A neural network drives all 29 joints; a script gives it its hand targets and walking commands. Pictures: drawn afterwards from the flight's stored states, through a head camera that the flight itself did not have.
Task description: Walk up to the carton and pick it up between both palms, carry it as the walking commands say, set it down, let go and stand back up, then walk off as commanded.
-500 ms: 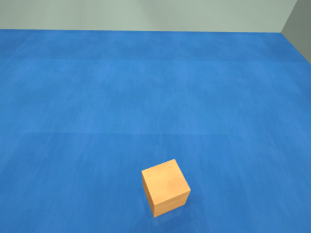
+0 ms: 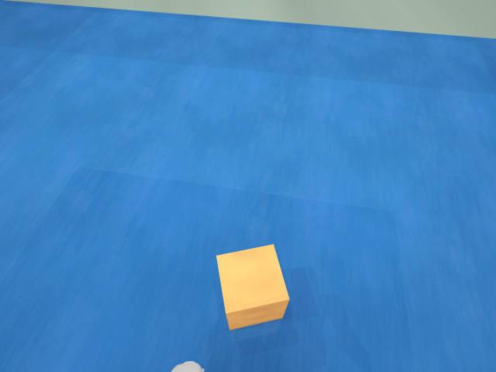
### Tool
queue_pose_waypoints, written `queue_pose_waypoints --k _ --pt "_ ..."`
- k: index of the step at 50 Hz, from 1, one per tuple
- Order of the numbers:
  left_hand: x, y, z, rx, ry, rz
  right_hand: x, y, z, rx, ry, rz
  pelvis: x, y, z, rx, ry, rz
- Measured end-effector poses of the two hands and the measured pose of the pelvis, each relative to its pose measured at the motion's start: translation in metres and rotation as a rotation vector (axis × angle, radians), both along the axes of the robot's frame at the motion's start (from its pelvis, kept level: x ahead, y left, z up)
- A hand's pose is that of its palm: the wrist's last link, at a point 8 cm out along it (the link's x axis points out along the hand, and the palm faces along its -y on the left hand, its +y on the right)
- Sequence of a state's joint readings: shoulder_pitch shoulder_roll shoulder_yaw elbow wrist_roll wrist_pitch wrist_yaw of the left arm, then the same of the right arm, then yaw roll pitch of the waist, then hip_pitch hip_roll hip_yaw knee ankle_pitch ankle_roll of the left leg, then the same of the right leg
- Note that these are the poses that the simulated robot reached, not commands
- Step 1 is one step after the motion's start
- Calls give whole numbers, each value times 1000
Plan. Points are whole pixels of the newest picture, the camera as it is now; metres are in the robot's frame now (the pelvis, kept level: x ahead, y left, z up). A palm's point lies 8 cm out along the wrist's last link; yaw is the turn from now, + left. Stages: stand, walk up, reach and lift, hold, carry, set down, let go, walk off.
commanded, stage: walk up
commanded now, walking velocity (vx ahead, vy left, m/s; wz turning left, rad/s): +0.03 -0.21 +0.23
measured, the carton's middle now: (251, 288) +0.45 -0.03 -0.65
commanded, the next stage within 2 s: stand in 1.04 s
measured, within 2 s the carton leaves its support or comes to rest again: neither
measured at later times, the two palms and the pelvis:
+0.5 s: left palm out of the picture -0.01 +0.17 -0.13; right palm (410, 368) +0.13 -0.28 -0.13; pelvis +0.02 -0.06 +0.00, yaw +6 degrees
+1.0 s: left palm out of the picture +0.00 +0.20 -0.14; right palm out of the picture +0.04 -0.23 -0.13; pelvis +0.03 -0.02 +0.01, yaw +7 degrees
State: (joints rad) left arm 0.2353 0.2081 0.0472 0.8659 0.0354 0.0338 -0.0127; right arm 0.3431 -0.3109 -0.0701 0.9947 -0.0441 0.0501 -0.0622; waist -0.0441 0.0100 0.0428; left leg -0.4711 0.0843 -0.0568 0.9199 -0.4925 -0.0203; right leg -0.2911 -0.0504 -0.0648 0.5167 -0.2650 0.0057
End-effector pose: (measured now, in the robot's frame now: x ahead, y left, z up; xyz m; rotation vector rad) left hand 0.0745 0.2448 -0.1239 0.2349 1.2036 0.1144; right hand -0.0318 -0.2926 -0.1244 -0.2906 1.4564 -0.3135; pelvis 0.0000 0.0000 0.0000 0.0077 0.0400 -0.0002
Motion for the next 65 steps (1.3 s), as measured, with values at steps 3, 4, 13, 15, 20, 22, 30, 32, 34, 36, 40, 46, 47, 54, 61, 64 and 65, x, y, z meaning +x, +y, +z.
queue_pose_waypoints --k 3,4,13,15,20,22,30,32,34,36,40,46,47,54,61,64,65 --pt "-19 -17 3 9 22 53 62 -7 0 34 -124 72 7 -14 5 5 -6 25" --pt "-26 -22 3 12 32 69 81 -6 0 49 -162 92 9 -18 5 4 -8 32" --pt "-77 -59 -19 -41 138 198 193 32 7 173 -395 215 25 -44 0 -18 -34 76" --pt "-77 -67 -17 -48 130 220 199 33 8 188 -397 230 27 -48 2 -12 -38 77" --pt "-77 -79 -12 -44 115 230 192 22 2 195 -357 211 28 -54 4 -6 -40 78" --pt "-80 -78 -11 -28 119 229 181 17 -3 195 -322 196 27 -55 4 -7 -42 86" --pt "-97 -64 -16 -15 167 236 122 18 -14 188 -162 165 22 -50 1 -6 -57 121" --pt "-96 -60 -19 -27 169 242 107 22 -16 186 -123 160 23 -45 0 -8 -64 130" --pt "-92 -57 -21 -41 169 245 94 29 -16 189 -90 147 27 -39 1 -5 -70 128" --pt "-86 -56 -21 -52 166 245 84 37 -14 192 -68 133 30 -35 3 -4 -70 129" --pt "-76 -51 -19 -62 154 247 74 50 -11 195 -50 124 32 -27 6 -5 -60 128" --pt "-72 -46 -18 -70 167 235 73 62 -10 196 -56 116 32 -19 9 -8 -58 116" --pt "-72 -46 -18 -71 171 234 73 63 -10 197 -57 115 32 -18 9 -8 -58 116" --pt "-87 -47 -17 -78 208 240 70 68 -11 204 -50 117 30 -14 10 -10 -60 117" --pt "-108 -50 -17 -83 260 253 66 68 -12 203 -35 124 28 -12 10 -10 -68 115" --pt "-93 -47 -18 -86 217 258 85 67 -16 205 -84 144 25 -10 4 -18 8 110" --pt "-73 -42 -19 -77 174 243 105 65 -18 193 -125 142 21 -10 -1 -22 35 109"
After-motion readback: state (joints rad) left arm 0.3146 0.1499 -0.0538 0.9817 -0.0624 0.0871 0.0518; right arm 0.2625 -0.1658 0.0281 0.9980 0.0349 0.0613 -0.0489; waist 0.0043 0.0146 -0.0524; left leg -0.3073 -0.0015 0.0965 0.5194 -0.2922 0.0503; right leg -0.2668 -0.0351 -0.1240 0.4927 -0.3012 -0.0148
